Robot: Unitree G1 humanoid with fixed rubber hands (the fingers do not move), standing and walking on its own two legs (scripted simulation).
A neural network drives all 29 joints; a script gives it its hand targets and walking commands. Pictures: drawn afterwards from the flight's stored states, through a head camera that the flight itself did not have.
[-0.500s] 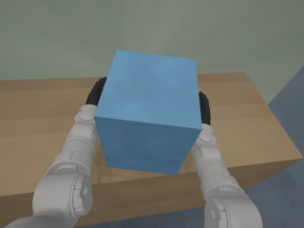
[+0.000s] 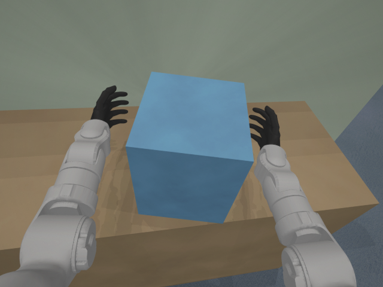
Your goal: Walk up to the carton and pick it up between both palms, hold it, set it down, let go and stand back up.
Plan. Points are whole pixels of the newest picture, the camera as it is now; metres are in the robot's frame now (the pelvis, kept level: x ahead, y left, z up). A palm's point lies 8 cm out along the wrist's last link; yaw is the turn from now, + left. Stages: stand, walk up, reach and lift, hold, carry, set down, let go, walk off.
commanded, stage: set down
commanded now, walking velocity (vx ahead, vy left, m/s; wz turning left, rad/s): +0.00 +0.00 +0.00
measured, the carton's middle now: (188, 151) +0.40 -0.01 +0.07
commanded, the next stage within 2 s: none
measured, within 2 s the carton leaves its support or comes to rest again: neither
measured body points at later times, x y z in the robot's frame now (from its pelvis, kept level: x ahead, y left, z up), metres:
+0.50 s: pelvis -0.02 +0.01 +0.00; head -0.01 +0.04 +0.45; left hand +0.46 +0.17 +0.22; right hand +0.42 -0.18 +0.22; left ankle +0.04 +0.13 -0.75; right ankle -0.04 -0.15 -0.75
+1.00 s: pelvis -0.03 +0.00 +0.00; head -0.07 +0.03 +0.45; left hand +0.39 +0.20 +0.20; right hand +0.35 -0.20 +0.18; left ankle +0.04 +0.13 -0.75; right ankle -0.04 -0.15 -0.75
